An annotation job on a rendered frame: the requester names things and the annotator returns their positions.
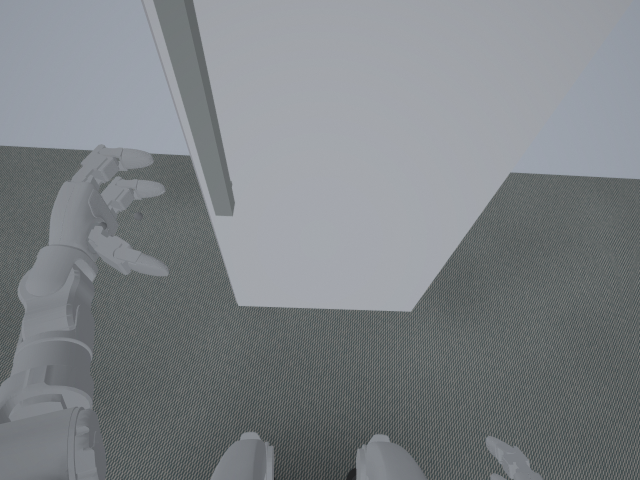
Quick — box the left robot upper arm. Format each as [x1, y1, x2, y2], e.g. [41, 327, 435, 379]
[0, 407, 107, 480]

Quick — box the handle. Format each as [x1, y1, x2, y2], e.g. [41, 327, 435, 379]
[153, 0, 235, 216]

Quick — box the left robot thigh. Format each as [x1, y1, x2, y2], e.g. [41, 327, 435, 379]
[210, 439, 274, 480]

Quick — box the right robot hand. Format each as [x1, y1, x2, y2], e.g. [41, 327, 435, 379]
[486, 436, 544, 480]

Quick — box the robot left shin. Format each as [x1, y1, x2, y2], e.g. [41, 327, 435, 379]
[240, 432, 261, 440]

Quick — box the left robot hand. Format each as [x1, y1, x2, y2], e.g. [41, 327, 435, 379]
[48, 144, 169, 276]

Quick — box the robot left forearm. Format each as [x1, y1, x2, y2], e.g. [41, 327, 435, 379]
[0, 245, 98, 424]

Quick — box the fridge door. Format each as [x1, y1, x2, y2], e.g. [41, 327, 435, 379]
[143, 0, 633, 312]

